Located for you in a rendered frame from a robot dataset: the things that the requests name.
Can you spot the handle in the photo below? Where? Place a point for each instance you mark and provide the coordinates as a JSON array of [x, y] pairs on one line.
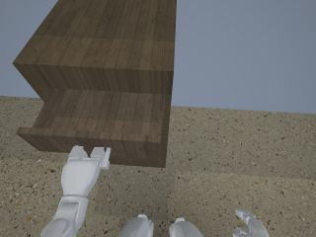
[[104, 165]]

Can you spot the left robot shin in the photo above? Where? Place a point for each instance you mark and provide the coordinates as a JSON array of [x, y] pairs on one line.
[[142, 216]]

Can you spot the right robot shin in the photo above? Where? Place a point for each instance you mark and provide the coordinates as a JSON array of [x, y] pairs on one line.
[[180, 219]]

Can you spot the robot left forearm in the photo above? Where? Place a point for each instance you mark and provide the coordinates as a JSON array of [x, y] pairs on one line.
[[68, 218]]

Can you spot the drawer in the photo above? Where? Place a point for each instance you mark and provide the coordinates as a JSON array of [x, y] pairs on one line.
[[128, 123]]

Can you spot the robot shin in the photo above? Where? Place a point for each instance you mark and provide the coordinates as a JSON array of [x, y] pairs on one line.
[[180, 219], [142, 216]]

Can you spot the cabinet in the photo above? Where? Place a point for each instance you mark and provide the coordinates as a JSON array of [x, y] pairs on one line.
[[106, 45]]

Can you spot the left robot hand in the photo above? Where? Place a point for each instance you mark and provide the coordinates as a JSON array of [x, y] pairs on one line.
[[79, 176]]

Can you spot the right robot hand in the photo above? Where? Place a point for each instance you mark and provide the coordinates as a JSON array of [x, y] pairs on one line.
[[256, 227]]

